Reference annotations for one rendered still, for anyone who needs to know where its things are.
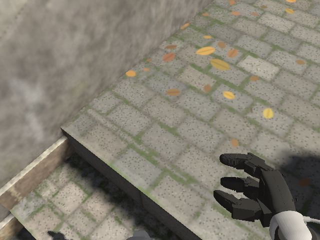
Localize stairs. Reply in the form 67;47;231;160
10;131;202;240

